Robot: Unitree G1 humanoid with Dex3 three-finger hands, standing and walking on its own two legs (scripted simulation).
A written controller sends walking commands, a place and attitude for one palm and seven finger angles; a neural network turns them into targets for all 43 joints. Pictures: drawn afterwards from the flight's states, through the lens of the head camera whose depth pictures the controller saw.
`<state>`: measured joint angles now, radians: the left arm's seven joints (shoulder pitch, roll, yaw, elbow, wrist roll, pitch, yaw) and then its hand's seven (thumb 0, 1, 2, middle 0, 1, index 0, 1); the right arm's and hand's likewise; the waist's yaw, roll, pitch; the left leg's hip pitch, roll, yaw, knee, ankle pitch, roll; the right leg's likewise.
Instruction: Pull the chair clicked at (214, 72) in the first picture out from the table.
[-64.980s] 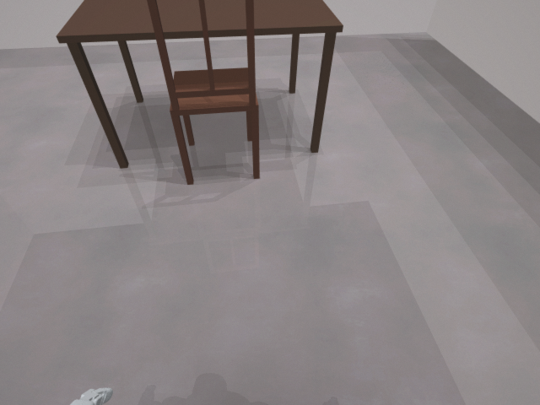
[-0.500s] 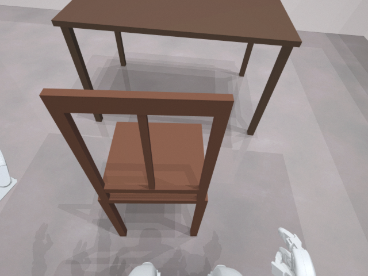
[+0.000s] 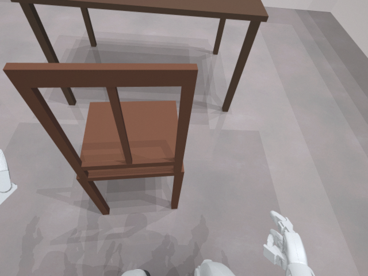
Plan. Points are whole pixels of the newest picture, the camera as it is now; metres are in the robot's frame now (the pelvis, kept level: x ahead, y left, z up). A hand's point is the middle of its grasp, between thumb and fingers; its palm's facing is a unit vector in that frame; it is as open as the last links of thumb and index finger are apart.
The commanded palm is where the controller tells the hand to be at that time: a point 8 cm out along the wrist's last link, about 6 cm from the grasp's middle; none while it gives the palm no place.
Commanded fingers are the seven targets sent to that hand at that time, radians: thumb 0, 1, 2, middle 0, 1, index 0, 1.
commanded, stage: stop stepping back and stand still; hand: left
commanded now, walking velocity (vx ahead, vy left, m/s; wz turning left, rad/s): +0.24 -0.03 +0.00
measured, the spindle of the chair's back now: (122, 131) +0.47 +0.19 -0.05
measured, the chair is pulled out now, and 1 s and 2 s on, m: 0.57 0.57 0.57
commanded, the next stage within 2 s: let the arm hang, fingers relaxed in 0.70 s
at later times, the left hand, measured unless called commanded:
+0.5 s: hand out of the picture +0.11 +0.22 +0.15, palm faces +0.39 -0.82 -0.41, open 7.4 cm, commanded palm +0.04 +0.27 +0.18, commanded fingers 0.00 0.90 0.90 -0.20 -0.30 -0.20 -0.30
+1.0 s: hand out of the picture +0.02 +0.16 -0.13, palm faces +0.07 -0.97 -0.22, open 7.4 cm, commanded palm none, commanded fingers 0.00 0.90 0.90 -0.20 -0.30 -0.20 -0.30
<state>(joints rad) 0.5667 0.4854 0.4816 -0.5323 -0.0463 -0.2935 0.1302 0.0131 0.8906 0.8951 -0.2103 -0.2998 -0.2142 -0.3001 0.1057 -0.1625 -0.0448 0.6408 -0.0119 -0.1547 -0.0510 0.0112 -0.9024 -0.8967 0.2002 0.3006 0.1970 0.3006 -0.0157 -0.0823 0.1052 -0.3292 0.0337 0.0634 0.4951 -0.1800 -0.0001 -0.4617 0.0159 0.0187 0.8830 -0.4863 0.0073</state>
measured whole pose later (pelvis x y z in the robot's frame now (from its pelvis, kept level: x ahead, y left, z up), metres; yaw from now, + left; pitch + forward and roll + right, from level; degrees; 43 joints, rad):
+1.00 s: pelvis -0.11 -0.03 -0.01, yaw +3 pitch -1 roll +2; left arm 0.29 0.18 0.04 0.52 0.03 0.06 0.00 0.01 0.91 0.90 -0.19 -0.30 -0.19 -0.30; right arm 0.21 -0.19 0.01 0.76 -0.04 -0.02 0.01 0.01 -0.90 -0.90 0.20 0.30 0.20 0.30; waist -0.03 -0.04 0.03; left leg -0.34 -0.05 0.02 0.60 -0.24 0.02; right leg -0.37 -0.02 0.00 0.73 -0.38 0.01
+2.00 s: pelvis -0.08 -0.04 +0.01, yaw +4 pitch -2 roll +0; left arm 0.33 0.10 -0.01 1.10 0.00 0.00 0.03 0.01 0.91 0.90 -0.20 -0.30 -0.20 -0.30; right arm 0.35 -0.11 0.00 1.10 -0.01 -0.01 -0.04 0.00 -0.91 -0.90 0.20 0.30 0.19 0.30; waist 0.00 0.02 0.06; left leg -0.20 0.01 -0.01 0.44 -0.21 -0.01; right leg -0.18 0.04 -0.03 0.44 -0.23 -0.05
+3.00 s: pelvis -0.07 -0.06 +0.01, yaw +4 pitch -2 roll +0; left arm 0.32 0.11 -0.01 1.10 0.00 -0.01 0.03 0.00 0.91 0.90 -0.20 -0.30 -0.20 -0.30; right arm 0.35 -0.11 0.01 1.12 -0.01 -0.01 -0.04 0.00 -0.91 -0.90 0.20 0.30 0.19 0.30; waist -0.01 0.02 0.06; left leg -0.18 0.03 -0.02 0.43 -0.22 -0.03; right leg -0.16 0.06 -0.04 0.43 -0.24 -0.07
